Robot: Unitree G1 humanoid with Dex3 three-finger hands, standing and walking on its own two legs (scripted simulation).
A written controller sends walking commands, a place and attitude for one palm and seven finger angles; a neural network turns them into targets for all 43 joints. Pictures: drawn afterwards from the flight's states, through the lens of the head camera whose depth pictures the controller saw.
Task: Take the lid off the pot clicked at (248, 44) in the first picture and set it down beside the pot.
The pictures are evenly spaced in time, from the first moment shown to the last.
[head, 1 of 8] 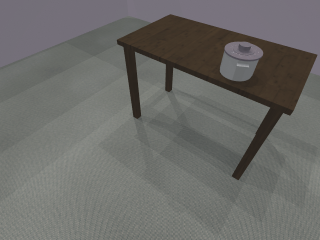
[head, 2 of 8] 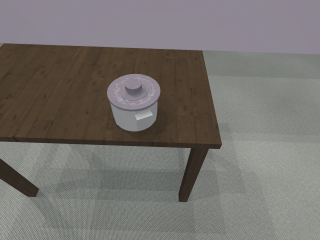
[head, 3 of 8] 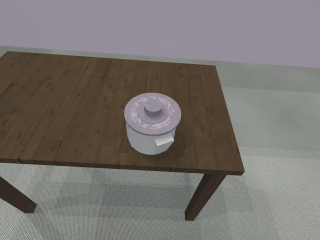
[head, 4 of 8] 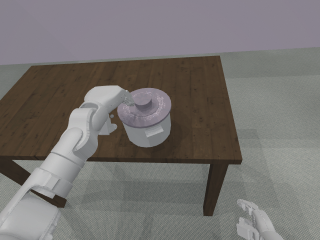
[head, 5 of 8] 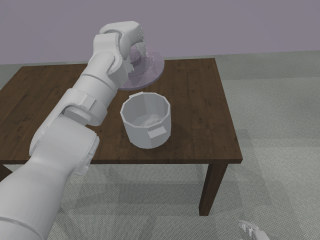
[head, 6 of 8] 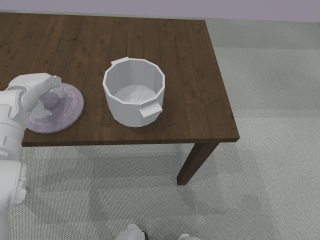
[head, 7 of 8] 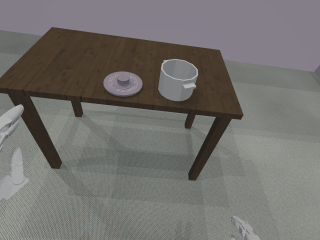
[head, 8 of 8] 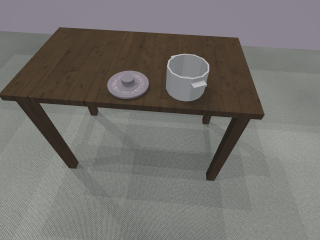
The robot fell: no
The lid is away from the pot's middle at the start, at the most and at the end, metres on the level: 0.00 0.24 0.24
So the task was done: yes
